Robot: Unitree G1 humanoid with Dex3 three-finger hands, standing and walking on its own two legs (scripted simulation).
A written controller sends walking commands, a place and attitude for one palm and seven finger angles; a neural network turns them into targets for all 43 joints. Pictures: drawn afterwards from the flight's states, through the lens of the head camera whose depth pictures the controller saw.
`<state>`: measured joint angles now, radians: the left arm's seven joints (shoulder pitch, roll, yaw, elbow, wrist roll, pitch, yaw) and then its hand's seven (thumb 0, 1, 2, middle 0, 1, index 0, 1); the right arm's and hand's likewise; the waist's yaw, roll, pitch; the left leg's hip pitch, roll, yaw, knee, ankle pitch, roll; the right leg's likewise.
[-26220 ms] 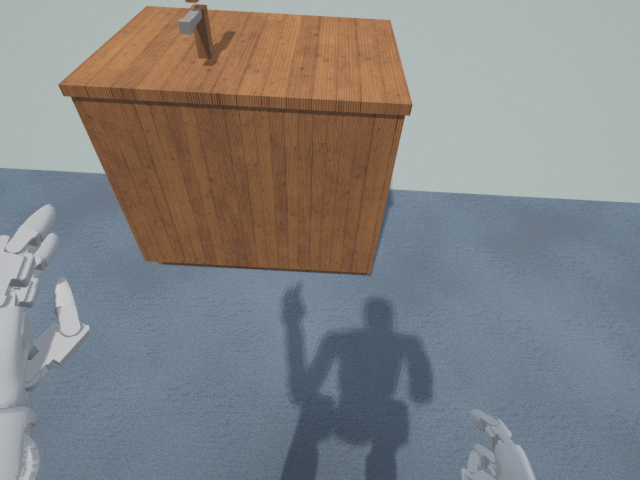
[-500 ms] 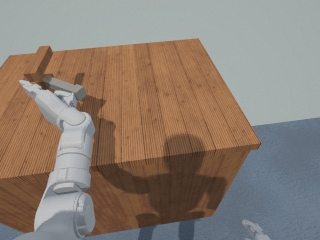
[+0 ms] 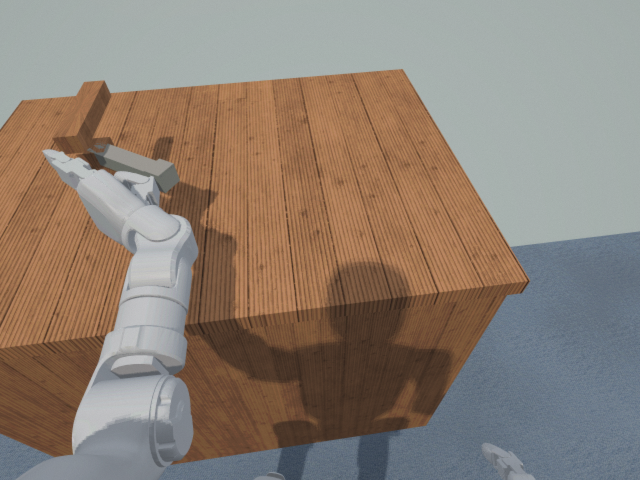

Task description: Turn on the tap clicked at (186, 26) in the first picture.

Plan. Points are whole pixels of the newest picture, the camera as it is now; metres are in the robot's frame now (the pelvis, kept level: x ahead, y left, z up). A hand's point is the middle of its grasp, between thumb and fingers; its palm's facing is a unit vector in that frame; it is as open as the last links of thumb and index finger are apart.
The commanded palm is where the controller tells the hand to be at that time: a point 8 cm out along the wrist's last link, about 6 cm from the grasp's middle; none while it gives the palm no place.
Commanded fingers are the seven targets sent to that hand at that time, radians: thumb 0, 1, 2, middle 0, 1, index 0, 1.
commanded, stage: push the lever round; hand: left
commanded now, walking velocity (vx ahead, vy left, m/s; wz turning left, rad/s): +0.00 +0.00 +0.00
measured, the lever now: (162, 175) +0.44 +0.24 +0.16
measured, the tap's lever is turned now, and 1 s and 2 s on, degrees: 55 56 56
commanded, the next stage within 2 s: none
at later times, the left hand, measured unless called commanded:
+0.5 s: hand (151, 183) +0.42 +0.25 +0.16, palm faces +0.84 -0.54 -0.05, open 8.6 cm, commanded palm +0.41 +0.23 +0.15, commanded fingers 0.00 0.90 0.90 -0.15 -0.15 -0.15 -0.15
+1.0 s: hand (151, 183) +0.42 +0.25 +0.16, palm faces +0.84 -0.54 -0.05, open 8.6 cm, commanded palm +0.41 +0.23 +0.15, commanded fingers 0.00 0.90 0.90 -0.15 -0.15 -0.15 -0.15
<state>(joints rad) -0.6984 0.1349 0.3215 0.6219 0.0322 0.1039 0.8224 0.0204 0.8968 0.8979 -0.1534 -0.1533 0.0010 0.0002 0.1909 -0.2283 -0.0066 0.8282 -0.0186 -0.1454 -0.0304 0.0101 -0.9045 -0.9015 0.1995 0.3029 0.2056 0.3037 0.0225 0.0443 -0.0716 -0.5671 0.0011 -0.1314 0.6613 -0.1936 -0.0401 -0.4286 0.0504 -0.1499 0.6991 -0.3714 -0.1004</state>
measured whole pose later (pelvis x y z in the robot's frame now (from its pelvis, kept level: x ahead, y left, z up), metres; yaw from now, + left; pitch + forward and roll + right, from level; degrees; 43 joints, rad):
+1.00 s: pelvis +0.01 +0.00 +0.00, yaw +0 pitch +5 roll +0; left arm -0.67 0.13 0.34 0.60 0.03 0.10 0.80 0.02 0.90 0.90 -0.15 -0.15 0.00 0.00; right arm 0.18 -0.23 -0.01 0.81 -0.02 -0.12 -0.04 0.01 -0.90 -0.90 0.20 0.30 0.21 0.30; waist 0.02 0.04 -0.08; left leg -0.54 0.01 -0.13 0.65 -0.20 -0.03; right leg -0.40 0.06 -0.14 0.68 -0.37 -0.10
